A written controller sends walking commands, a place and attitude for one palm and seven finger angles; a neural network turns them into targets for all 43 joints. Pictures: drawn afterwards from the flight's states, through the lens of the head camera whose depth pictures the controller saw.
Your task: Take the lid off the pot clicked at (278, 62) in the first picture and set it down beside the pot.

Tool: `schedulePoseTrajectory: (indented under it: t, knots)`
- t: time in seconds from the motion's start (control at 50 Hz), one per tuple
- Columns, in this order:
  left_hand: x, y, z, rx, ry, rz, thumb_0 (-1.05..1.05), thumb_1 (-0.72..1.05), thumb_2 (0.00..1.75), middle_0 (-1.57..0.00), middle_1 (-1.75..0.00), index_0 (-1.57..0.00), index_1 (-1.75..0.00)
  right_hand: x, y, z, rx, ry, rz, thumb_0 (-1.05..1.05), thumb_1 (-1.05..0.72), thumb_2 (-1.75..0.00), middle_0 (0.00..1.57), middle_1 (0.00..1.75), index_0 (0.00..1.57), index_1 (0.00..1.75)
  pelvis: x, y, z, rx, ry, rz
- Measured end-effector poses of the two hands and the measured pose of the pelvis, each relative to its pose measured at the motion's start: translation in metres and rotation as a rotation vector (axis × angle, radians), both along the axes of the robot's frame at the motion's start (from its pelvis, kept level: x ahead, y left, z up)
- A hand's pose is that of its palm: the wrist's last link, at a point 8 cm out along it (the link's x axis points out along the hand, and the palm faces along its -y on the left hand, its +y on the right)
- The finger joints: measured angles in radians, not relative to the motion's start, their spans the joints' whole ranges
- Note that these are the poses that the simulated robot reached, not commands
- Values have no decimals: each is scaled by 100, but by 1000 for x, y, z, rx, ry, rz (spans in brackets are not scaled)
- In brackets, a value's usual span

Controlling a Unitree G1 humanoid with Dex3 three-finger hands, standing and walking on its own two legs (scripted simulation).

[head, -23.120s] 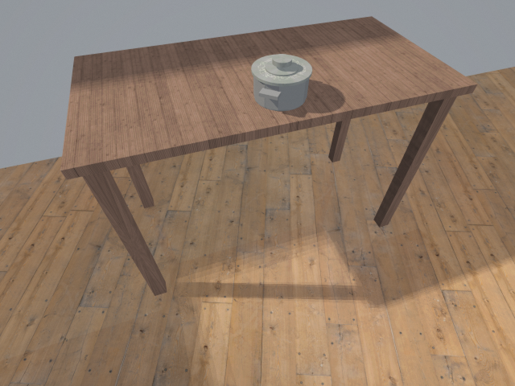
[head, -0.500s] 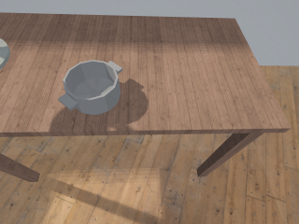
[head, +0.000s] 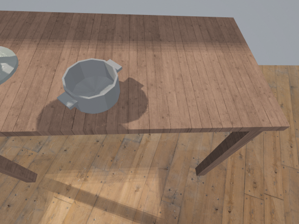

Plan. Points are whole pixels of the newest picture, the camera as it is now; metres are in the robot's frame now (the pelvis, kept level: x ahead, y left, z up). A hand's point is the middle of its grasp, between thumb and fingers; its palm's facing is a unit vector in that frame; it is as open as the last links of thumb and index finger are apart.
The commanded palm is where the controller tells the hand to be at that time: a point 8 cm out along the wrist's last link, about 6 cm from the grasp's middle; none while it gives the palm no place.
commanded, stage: lower the lid onto the table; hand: left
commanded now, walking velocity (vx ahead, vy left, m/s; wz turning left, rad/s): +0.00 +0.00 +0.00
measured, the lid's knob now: out of the picture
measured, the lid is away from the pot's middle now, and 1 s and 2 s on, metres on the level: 0.24 0.24 0.24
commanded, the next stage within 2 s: open the fingers wide in 1.78 s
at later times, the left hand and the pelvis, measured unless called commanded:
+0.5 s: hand out of the picture +0.45 +0.36 +0.15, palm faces -0.44 -0.19 -0.88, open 8.2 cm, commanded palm +0.54 +0.38 +0.23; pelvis +0.00 +0.01 -0.01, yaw +0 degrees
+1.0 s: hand out of the picture +0.45 +0.37 +0.12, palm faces -0.47 -0.21 -0.86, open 8.2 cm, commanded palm +0.55 +0.39 +0.19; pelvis -0.01 +0.01 -0.01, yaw -1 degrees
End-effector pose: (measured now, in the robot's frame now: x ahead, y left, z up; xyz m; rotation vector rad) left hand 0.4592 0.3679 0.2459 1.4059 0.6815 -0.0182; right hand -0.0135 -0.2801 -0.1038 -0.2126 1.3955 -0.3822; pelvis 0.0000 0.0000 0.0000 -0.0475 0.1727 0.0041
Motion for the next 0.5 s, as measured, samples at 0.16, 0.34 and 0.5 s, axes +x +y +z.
schedulePoseTrajectory:
  t: [0.16, 0.34, 0.5]
  knots:
    - [-1, 3, -8, -10, 2, -6, -1, 19, 73, -62, -102, -59, -98, -6, 1, 0, -8, 13, -7, 0, -90, -90, 20, 30, 20, 30, 0, 2, -1, -4, 7, 0]
    - [-1, 0, -24, -9, 30, -38, -1, 19, 73, -62, -102, -59, -98, -8, 3, -1, -17, 14, -6, 0, -90, -90, 20, 30, 20, 30, -3, 4, -3, -6, 14, -1]
    - [1, -4, -34, -23, 30, -68, -1, 19, 73, -62, -102, -59, -98, -7, 5, -1, -28, -4, -10, 0, -90, -90, 20, 30, 20, 30, -4, 6, -5, -9, 19, -4]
